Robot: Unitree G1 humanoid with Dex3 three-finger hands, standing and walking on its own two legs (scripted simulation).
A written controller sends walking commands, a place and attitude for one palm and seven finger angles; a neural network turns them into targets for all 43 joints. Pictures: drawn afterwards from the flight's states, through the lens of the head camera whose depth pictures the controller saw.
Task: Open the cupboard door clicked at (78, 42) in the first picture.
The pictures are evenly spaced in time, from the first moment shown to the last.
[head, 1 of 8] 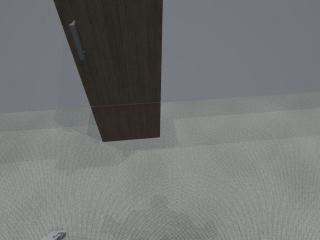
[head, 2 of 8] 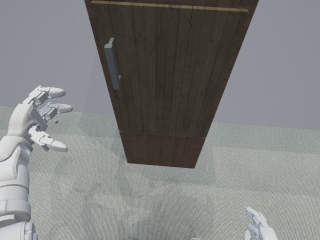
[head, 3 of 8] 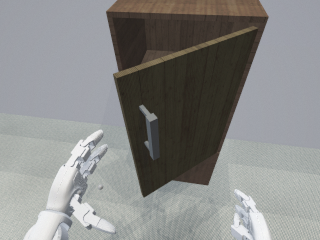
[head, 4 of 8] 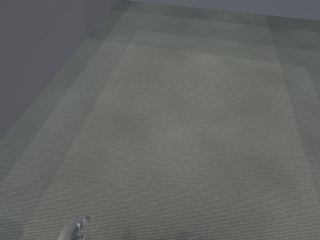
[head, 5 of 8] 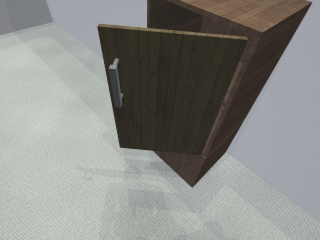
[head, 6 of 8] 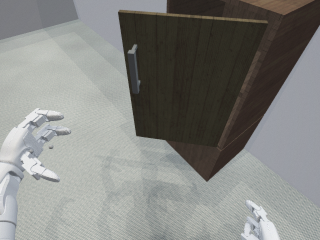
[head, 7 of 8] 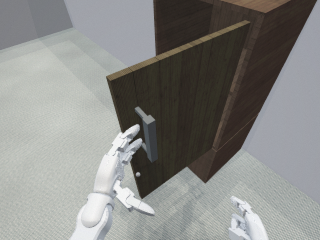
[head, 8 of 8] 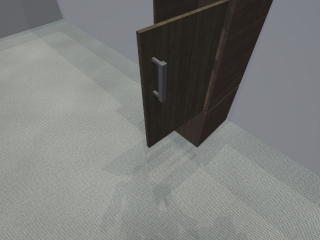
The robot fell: no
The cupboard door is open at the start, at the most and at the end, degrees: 0 86 85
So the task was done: yes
